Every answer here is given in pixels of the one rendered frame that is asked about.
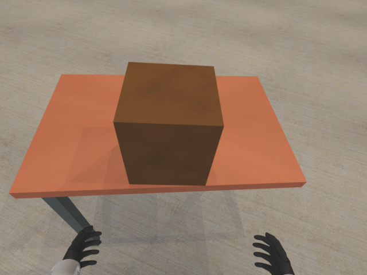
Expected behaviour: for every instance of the right robot hand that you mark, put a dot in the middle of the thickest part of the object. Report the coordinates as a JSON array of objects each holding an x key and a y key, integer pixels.
[{"x": 280, "y": 264}]

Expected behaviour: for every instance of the carton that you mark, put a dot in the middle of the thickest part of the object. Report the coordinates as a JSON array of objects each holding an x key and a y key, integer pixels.
[{"x": 168, "y": 123}]

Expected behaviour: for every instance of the robot left forearm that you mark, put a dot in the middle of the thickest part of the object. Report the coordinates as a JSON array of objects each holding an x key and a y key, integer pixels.
[{"x": 66, "y": 267}]

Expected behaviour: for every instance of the left robot hand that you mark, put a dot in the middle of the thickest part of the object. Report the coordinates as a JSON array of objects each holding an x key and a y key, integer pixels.
[{"x": 74, "y": 252}]

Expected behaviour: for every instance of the table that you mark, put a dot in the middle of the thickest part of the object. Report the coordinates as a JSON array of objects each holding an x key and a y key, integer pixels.
[{"x": 75, "y": 150}]

